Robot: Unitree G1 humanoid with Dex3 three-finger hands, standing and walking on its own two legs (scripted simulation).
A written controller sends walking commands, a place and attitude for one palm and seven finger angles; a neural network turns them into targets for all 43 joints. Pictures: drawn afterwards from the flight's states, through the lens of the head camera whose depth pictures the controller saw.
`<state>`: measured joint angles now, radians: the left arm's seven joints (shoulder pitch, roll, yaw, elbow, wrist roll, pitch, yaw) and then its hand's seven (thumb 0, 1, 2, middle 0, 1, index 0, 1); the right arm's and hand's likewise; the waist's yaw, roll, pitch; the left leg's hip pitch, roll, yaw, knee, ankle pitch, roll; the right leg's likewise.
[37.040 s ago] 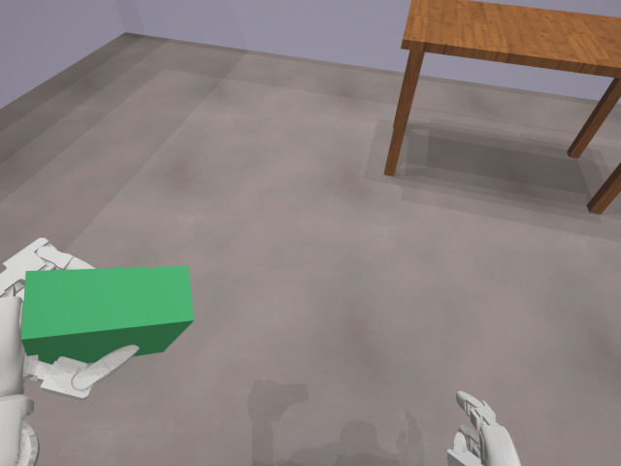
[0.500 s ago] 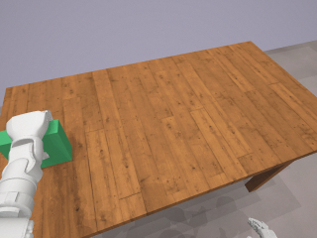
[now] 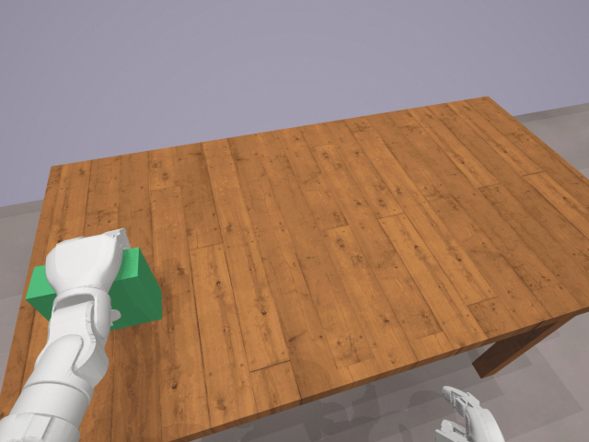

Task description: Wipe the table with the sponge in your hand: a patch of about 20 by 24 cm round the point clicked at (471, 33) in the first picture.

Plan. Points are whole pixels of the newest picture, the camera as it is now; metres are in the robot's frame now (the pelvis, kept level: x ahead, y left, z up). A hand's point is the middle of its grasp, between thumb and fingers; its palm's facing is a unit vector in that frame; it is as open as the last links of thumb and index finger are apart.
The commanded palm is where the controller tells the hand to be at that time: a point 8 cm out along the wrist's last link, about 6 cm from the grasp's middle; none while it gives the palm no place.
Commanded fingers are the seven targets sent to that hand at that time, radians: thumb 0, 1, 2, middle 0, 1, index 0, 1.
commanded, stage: wipe back along the first lane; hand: left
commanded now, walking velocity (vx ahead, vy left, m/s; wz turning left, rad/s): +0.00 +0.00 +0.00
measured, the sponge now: (108, 301) +0.30 +0.33 -0.03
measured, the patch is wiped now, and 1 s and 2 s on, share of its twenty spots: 1.00 1.00 1.00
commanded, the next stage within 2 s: lift the sponge slowly off the table in 1.08 s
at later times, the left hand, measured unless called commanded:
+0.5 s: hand (104, 315) +0.26 +0.29 +0.02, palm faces -0.01 -0.04 -1.00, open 9.8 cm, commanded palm +0.21 +0.27 +0.05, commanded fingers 0.00 0.10 1.30 -1.20 -1.60 -1.20 -1.60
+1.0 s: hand (100, 359) +0.20 +0.27 +0.02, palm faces -0.03 -0.06 -1.00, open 9.8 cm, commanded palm +0.16 +0.26 +0.06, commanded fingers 0.00 0.10 1.30 -1.20 -1.60 -1.20 -1.60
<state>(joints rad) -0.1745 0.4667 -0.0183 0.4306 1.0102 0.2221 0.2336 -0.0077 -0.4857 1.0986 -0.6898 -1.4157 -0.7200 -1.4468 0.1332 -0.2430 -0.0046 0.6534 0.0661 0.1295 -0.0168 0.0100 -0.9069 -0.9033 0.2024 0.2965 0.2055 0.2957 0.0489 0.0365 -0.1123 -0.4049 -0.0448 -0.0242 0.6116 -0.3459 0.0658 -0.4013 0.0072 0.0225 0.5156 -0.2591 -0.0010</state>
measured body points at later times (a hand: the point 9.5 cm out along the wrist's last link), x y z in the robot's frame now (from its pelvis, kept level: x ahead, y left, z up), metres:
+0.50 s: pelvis +0.00 -0.01 +0.00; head +0.01 -0.01 +0.45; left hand +0.25 +0.29 +0.07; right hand +0.20 -0.23 -0.09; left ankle -0.03 +0.07 -0.73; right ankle +0.00 -0.15 -0.73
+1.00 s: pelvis +0.00 -0.03 +0.00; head +0.00 -0.04 +0.45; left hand +0.20 +0.27 +0.08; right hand +0.21 -0.25 -0.09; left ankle -0.03 +0.07 -0.73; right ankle +0.00 -0.15 -0.73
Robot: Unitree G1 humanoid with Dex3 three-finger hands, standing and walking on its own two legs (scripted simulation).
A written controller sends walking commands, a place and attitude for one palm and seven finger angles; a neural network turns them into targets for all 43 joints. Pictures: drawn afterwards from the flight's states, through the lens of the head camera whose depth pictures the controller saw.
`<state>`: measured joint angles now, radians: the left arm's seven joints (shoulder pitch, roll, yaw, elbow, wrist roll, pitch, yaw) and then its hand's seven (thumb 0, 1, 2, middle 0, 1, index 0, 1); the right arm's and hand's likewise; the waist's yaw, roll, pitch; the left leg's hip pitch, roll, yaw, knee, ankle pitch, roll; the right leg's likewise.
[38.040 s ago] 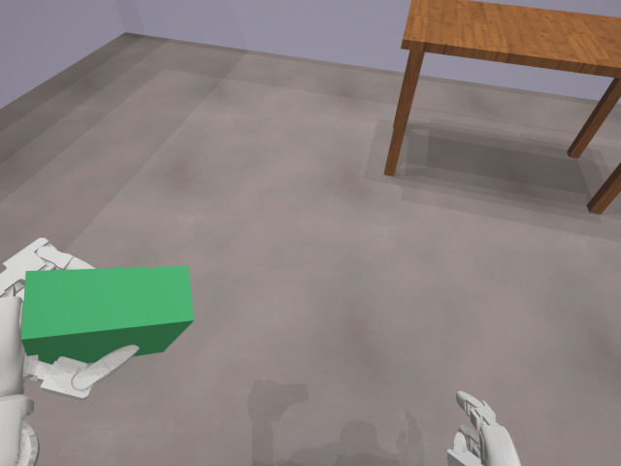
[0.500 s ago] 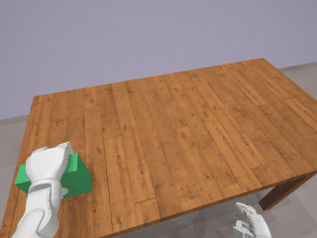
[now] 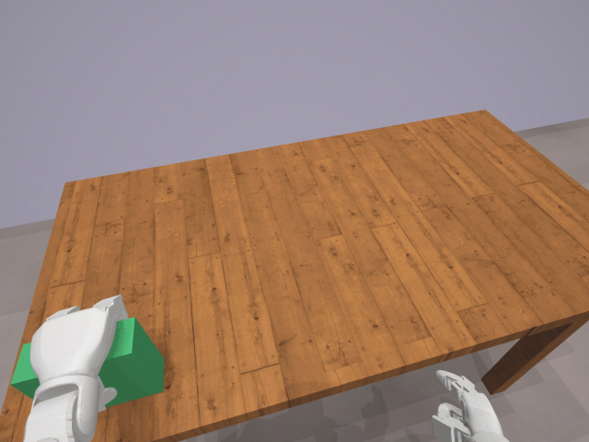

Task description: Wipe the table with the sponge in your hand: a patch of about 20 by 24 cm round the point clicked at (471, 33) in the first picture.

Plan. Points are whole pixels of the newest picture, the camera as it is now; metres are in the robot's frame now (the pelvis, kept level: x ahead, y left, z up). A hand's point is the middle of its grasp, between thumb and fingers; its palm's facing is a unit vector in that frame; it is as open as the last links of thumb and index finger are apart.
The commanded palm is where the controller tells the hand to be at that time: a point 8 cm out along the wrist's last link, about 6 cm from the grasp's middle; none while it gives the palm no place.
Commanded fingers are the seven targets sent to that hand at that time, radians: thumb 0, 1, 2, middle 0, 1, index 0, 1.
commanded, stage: wipe back along the first lane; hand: left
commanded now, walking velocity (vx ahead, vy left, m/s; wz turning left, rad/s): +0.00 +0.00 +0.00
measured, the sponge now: (104, 375) +0.19 +0.31 -0.03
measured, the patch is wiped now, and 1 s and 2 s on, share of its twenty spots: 1.00 1.00 1.00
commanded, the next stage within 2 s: lift the sponge slowly off the table in 0.08 s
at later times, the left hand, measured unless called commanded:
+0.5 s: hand (93, 373) +0.18 +0.29 +0.02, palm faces -0.02 -0.11 -0.99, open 9.8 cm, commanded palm +0.14 +0.28 +0.08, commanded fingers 0.00 0.10 1.30 -1.20 -1.60 -1.20 -1.60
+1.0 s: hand (85, 375) +0.17 +0.29 +0.04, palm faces +0.01 -0.11 -0.99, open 9.8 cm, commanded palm +0.14 +0.28 +0.11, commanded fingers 0.00 0.10 1.30 -1.20 -1.60 -1.20 -1.60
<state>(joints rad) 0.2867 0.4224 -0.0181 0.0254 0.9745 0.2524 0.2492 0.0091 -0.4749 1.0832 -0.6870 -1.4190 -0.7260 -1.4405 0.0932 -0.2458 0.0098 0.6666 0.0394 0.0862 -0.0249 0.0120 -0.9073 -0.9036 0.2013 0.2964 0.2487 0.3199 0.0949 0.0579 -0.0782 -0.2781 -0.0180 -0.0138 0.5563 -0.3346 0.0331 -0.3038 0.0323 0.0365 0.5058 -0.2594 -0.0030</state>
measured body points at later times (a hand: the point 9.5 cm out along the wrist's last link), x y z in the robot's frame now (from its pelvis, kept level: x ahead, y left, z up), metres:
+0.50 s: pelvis +0.00 +0.01 +0.00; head -0.01 -0.01 +0.45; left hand +0.17 +0.29 +0.07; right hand +0.21 -0.21 -0.09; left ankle -0.03 +0.10 -0.73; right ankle +0.00 -0.13 -0.73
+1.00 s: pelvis +0.00 +0.00 +0.01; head -0.02 -0.02 +0.46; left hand +0.16 +0.29 +0.10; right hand +0.21 -0.22 -0.09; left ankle -0.03 +0.10 -0.73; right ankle +0.00 -0.13 -0.73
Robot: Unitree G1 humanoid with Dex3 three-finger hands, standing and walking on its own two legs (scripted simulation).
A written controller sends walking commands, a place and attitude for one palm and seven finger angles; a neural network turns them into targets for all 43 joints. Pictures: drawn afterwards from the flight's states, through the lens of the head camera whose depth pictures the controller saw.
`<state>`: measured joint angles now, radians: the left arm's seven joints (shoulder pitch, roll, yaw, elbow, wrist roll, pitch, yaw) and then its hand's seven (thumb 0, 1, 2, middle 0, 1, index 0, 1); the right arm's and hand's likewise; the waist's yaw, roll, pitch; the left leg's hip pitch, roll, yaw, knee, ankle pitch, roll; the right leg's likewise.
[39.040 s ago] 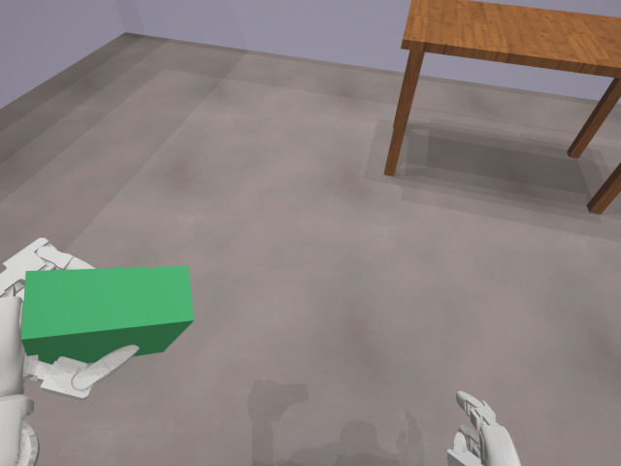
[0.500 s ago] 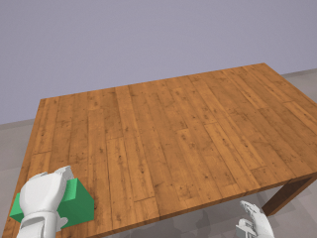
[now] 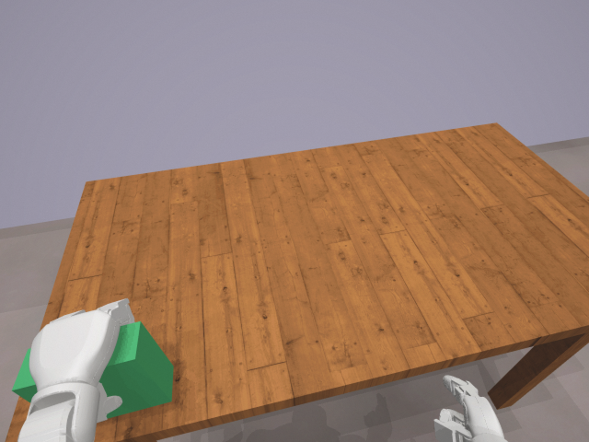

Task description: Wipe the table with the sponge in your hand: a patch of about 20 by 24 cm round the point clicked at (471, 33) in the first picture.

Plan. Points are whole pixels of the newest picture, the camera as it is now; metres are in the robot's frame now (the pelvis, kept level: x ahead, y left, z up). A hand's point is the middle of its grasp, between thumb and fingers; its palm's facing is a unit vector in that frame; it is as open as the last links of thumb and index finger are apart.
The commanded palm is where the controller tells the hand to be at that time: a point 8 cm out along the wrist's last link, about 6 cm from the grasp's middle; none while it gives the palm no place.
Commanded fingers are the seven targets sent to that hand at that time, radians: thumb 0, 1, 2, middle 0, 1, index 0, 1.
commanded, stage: lift the sponge slowly off the table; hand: left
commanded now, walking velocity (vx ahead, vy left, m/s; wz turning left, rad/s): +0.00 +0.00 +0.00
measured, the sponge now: (111, 383) +0.16 +0.29 -0.01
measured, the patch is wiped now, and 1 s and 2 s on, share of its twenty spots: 1.00 1.00 1.00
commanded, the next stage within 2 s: bring the sponge back beside the body in 1.28 s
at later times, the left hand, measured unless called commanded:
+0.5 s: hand (91, 344) +0.18 +0.29 +0.07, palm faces +0.03 -0.11 -0.99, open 9.8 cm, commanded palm +0.15 +0.28 +0.14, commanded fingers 0.00 0.10 1.30 -1.20 -1.60 -1.20 -1.60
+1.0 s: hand (89, 324) +0.19 +0.28 +0.11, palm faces +0.07 -0.12 -0.99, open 9.8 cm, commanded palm +0.15 +0.28 +0.18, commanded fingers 0.00 0.10 1.30 -1.20 -1.60 -1.20 -1.60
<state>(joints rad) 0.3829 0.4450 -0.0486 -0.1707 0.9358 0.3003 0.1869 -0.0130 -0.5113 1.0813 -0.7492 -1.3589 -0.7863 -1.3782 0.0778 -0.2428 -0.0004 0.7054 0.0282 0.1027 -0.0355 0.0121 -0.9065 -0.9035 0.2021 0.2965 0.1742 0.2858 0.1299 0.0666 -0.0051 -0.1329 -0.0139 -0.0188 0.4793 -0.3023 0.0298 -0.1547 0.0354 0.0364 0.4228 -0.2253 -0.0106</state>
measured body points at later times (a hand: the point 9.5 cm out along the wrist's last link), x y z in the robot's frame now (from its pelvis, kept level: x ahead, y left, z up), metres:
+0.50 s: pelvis +0.00 -0.01 +0.00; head -0.01 -0.03 +0.45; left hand +0.17 +0.29 +0.13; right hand +0.22 -0.22 -0.09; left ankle -0.03 +0.10 -0.74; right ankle +0.00 -0.12 -0.74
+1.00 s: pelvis +0.00 +0.00 +0.00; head -0.02 -0.03 +0.45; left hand +0.18 +0.29 +0.16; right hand +0.22 -0.22 -0.09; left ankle -0.03 +0.10 -0.74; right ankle +0.00 -0.12 -0.74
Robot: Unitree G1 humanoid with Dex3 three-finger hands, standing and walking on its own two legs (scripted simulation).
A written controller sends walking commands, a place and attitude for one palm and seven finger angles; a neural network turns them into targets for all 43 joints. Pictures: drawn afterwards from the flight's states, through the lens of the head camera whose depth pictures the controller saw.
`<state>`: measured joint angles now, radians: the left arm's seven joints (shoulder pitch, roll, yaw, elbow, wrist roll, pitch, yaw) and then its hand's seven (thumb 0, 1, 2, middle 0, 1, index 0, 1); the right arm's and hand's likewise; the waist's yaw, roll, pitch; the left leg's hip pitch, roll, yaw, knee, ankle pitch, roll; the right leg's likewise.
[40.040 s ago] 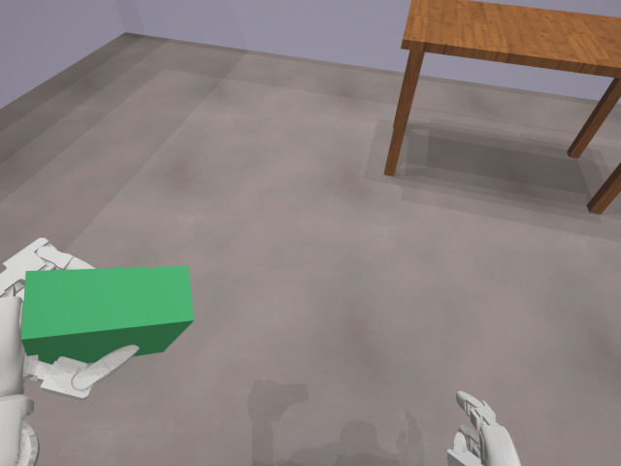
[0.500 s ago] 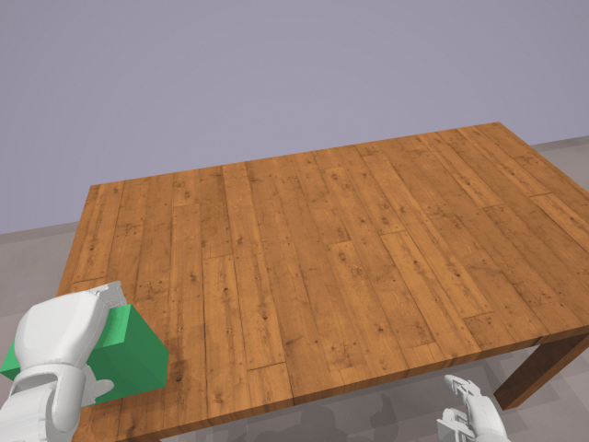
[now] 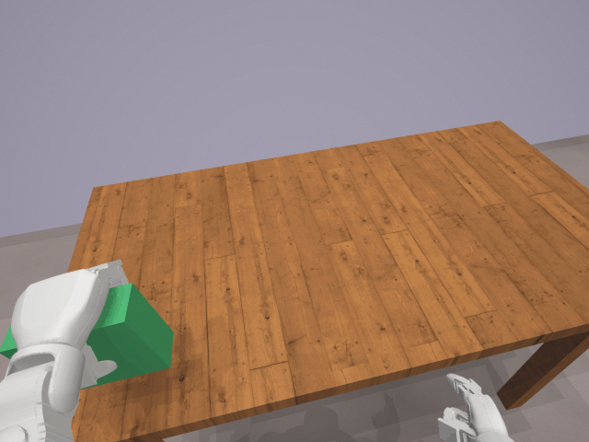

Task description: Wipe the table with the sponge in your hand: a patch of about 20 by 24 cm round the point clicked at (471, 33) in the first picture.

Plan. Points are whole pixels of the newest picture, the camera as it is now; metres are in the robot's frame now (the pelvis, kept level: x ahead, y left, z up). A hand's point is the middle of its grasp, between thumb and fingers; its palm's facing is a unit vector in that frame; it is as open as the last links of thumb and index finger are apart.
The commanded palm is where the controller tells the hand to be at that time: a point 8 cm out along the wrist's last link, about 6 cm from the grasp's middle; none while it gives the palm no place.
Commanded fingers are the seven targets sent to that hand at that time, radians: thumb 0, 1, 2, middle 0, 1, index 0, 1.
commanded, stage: lift the sponge slowly off the table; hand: left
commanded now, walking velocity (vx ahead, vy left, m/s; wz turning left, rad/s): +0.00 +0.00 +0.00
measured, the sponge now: (106, 348) +0.19 +0.29 +0.05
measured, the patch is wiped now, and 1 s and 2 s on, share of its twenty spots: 1.00 1.00 1.00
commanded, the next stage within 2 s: bring the sponge back beside the body in 0.28 s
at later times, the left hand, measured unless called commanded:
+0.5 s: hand (98, 331) +0.18 +0.27 +0.11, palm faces +0.04 -0.10 -0.99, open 9.8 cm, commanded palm +0.15 +0.27 +0.18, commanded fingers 0.00 0.10 1.30 -1.20 -1.60 -1.20 -1.60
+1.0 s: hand (99, 326) +0.19 +0.27 +0.11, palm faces +0.07 -0.10 -0.99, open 9.8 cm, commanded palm +0.15 +0.27 +0.18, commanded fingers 0.00 0.10 1.30 -1.20 -1.60 -1.20 -1.60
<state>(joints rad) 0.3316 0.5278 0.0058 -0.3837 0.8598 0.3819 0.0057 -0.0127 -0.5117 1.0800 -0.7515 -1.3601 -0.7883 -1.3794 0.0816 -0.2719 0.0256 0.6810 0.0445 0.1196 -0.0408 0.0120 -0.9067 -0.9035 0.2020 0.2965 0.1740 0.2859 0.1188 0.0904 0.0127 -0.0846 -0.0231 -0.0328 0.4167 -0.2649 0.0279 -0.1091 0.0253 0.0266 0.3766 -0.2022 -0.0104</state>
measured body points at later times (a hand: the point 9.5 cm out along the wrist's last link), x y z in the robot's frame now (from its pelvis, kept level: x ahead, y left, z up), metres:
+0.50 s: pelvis -0.01 -0.02 +0.00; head -0.02 -0.05 +0.45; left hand +0.18 +0.27 +0.16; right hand +0.22 -0.22 -0.10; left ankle -0.02 +0.10 -0.74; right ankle +0.01 -0.12 -0.74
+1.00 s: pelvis +0.00 -0.01 +0.00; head -0.02 -0.05 +0.45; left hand +0.18 +0.27 +0.17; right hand +0.22 -0.22 -0.10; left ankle -0.02 +0.10 -0.74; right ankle +0.01 -0.12 -0.74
